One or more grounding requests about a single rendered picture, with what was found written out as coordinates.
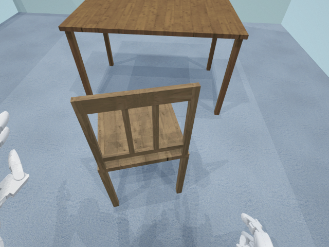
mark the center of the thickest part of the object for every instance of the chair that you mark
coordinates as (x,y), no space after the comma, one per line
(136,128)

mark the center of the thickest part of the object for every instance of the right robot hand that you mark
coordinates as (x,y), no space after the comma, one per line
(260,238)

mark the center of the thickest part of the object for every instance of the table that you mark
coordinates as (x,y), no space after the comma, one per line
(180,18)

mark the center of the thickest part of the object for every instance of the left robot hand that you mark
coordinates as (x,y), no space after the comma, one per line
(13,182)

